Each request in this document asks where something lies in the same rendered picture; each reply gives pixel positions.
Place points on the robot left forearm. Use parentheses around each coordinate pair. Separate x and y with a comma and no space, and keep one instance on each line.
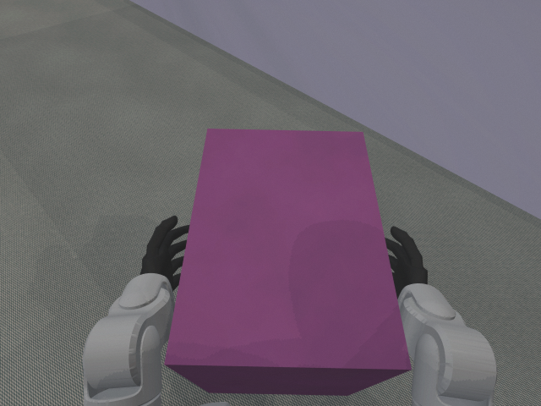
(122,353)

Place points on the right robot hand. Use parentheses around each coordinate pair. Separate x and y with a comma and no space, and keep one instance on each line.
(408,267)

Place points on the robot right forearm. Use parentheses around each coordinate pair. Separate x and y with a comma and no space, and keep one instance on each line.
(454,365)

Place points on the carton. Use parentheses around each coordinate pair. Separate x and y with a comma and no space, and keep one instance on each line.
(286,285)

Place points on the left robot hand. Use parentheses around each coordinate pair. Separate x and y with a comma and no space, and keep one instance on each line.
(160,251)

